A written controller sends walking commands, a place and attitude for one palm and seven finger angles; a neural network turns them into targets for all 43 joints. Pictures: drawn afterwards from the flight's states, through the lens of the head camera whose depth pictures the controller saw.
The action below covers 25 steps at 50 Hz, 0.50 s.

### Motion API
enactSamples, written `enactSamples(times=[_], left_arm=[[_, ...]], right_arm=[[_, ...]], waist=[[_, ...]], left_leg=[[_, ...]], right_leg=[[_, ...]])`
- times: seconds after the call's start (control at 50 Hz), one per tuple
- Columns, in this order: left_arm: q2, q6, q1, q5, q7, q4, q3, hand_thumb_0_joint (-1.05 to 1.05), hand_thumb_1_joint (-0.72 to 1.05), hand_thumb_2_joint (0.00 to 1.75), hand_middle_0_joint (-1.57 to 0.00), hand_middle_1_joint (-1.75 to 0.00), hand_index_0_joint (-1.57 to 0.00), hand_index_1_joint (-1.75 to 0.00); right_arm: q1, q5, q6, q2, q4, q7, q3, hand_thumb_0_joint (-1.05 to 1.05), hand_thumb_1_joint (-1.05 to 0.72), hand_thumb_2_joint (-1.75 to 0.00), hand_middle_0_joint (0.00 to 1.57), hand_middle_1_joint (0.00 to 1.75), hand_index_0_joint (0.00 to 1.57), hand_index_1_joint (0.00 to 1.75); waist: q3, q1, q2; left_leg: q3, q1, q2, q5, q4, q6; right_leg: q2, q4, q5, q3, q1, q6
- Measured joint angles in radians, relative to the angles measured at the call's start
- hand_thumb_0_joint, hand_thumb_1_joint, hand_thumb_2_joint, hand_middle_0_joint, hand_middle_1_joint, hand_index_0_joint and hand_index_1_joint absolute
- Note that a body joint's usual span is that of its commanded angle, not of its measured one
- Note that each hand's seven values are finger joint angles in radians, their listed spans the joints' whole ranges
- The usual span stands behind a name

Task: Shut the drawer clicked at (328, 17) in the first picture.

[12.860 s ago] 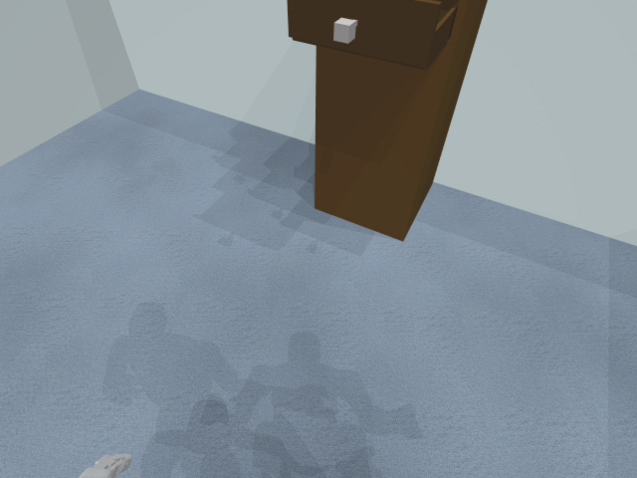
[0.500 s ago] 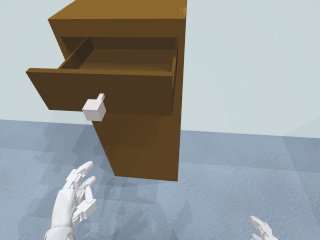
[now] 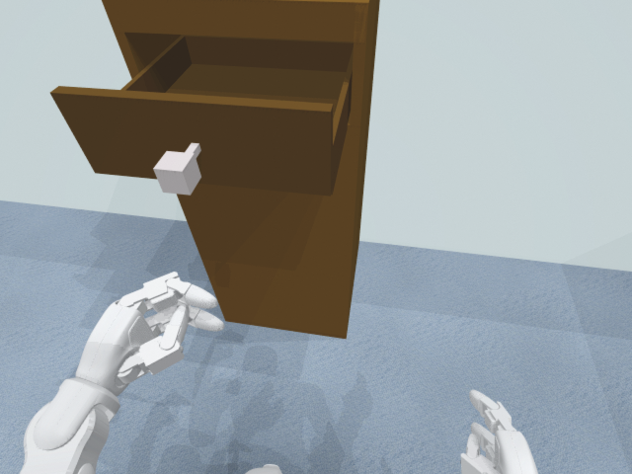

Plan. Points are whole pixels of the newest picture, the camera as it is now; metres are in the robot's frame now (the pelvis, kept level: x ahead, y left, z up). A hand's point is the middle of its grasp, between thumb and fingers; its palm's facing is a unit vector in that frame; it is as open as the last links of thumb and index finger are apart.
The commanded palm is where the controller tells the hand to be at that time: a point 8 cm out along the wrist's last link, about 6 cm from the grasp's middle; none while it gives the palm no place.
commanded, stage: raise the hand and make a fist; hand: left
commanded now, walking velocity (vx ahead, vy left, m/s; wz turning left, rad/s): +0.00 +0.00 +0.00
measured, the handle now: (184, 163) +0.46 +0.21 +0.17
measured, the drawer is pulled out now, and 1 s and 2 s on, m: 0.21 0.21 0.21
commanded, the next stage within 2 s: bring the fist close to the handle in 1.18 s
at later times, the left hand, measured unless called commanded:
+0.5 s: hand (90, 289) +0.23 +0.22 +0.20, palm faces -0.10 -0.99 -0.11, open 3.1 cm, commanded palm +0.21 +0.26 +0.21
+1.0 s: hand (91, 221) +0.26 +0.21 +0.26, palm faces -0.11 -0.99 -0.07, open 3.3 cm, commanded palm +0.23 +0.25 +0.27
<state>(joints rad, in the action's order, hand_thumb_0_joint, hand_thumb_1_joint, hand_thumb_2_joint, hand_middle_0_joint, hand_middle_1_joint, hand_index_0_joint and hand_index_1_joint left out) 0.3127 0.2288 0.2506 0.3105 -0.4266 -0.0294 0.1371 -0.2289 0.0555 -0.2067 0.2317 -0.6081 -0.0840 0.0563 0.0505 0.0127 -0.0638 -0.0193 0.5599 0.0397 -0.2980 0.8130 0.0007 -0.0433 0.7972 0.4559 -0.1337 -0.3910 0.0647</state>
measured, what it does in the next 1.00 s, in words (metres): stands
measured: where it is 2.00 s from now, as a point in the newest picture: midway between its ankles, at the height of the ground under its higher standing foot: outside the picture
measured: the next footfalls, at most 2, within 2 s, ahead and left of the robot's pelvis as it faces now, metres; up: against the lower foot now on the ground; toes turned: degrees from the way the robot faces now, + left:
none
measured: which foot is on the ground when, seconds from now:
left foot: down 0.00-1.00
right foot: down 0.00-1.00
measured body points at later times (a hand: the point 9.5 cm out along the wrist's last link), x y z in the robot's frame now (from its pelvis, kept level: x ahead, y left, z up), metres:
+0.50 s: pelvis +0.02 +0.05 +0.03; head +0.00 +0.05 +0.48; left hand +0.23 +0.27 +0.21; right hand +0.24 -0.16 +0.00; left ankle +0.08 +0.13 -0.70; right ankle -0.02 -0.07 -0.70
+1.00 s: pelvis -0.02 +0.04 +0.03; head -0.07 +0.03 +0.48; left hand +0.26 +0.26 +0.26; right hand +0.21 -0.15 -0.02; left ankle +0.08 +0.13 -0.70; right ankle -0.02 -0.07 -0.70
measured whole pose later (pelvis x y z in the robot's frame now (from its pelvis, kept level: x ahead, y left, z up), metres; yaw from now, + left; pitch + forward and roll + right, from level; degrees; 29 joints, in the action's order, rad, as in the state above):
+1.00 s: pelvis -0.02 +0.04 +0.03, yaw +0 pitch -7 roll +0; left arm 0.33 -0.57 -0.21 0.30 -0.24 -0.27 0.20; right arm -0.10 0.09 -0.09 0.24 -0.64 -0.08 0.13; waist 0.01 0.07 -0.05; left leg 0.03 0.22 -0.03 -0.12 0.46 -0.05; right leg 0.02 0.50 0.29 -0.08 -0.09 0.01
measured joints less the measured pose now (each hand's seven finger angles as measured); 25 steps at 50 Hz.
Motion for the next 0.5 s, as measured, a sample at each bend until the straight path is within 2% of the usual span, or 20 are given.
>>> enactSamples(times=[0.04, 0.08, 0.14, 0.2, 0.26, 0.34, 0.42, 0.5], left_arm=[[0.020, -0.094, -0.008, 0.006, 0.010, 0.017, 0.025, 0.02, 0.90, 0.90, -0.79, -0.94, -0.79, -0.94], [0.024, -0.146, 0.010, 0.031, 0.042, 0.005, 0.073, 0.02, 0.90, 0.90, -0.83, -0.98, -0.83, -0.99], [0.012, -0.144, 0.056, 0.066, 0.093, -0.061, 0.157, 0.02, 0.90, 0.89, -0.89, -1.05, -0.89, -1.05], [-0.001, -0.110, 0.097, 0.073, 0.104, -0.148, 0.192, 0.02, 0.90, 0.90, -0.94, -1.11, -0.94, -1.12], [-0.014, -0.120, 0.130, 0.069, 0.074, -0.219, 0.161, 0.02, 0.90, 0.90, -1.00, -1.18, -1.00, -1.18], [-0.020, -0.199, 0.131, 0.048, 0.053, -0.269, 0.082, 0.02, 0.90, 0.90, -1.08, -1.26, -1.08, -1.27], [-0.010, -0.247, 0.099, 0.015, 0.101, -0.348, 0.042, 0.02, 0.90, 0.90, -1.17, -1.35, -1.17, -1.35], [-0.011, -0.276, 0.033, 0.007, 0.145, -0.433, 0.046, 0.02, 0.90, 0.90, -1.25, -1.44, -1.25, -1.44]], right_arm=[[-0.023, 0.001, 0.009, -0.005, 0.004, 0.001, 0.003, 0.02, -0.90, -0.90, 0.20, 0.30, 0.21, 0.30], [-0.049, 0.001, 0.009, -0.004, 0.009, 0.001, -0.002, 0.02, -0.90, -0.90, 0.20, 0.30, 0.21, 0.30], [-0.087, 0.003, -0.008, 0.008, 0.007, 0.006, -0.020, 0.02, -0.90, -0.90, 0.20, 0.30, 0.21, 0.30], [-0.109, 0.007, -0.035, 0.030, -0.003, 0.015, -0.040, 0.02, -0.90, -0.90, 0.20, 0.30, 0.20, 0.30], [-0.104, 0.014, -0.066, 0.056, -0.008, 0.018, -0.054, 0.02, -0.90, -0.90, 0.20, 0.30, 0.20, 0.30], [-0.058, 0.018, -0.103, 0.067, -0.002, 0.007, -0.052, 0.02, -0.90, -0.90, 0.20, 0.30, 0.20, 0.30], [-0.002, 0.007, -0.131, 0.046, 0.019, 0.009, -0.030, 0.02, -0.90, -0.90, 0.20, 0.30, 0.20, 0.30], [0.040, -0.001, -0.130, 0.016, 0.034, 0.025, 0.004, 0.02, -0.90, -0.90, 0.20, 0.30, 0.20, 0.30]], waist=[[0.004, -0.022, 0.004], [0.008, -0.037, 0.008], [0.016, -0.038, 0.016], [0.016, -0.017, 0.018], [0.010, 0.007, 0.011], [-0.008, 0.029, 0.009], [-0.022, 0.042, 0.024], [-0.016, 0.059, 0.029]], left_leg=[[0.023, -0.032, 0.001, 0.013, -0.039, 0.004], [0.042, -0.064, 0.003, 0.019, -0.071, 0.007], [0.058, -0.101, 0.003, 0.021, -0.105, 0.006], [0.062, -0.125, -0.001, 0.022, -0.127, -0.003], [0.061, -0.145, -0.011, 0.027, -0.146, -0.017], [0.059, -0.169, -0.029, 0.040, -0.172, -0.036], [0.057, -0.198, -0.046, 0.056, -0.200, -0.048], [0.056, -0.232, -0.058, 0.067, -0.225, -0.055]], right_leg=[[0.002, -0.023, -0.012, 0.024, 0.016, -0.002], [0.002, -0.047, -0.021, 0.044, 0.038, -0.005], [0.002, -0.086, -0.032, 0.059, 0.071, -0.011], [0.004, -0.124, -0.044, 0.064, 0.102, -0.022], [0.012, -0.160, -0.058, 0.062, 0.132, -0.033], [0.027, -0.196, -0.076, 0.058, 0.163, -0.047], [0.043, -0.221, -0.088, 0.054, 0.194, -0.055], [0.053, -0.248, -0.100, 0.051, 0.231, -0.062]])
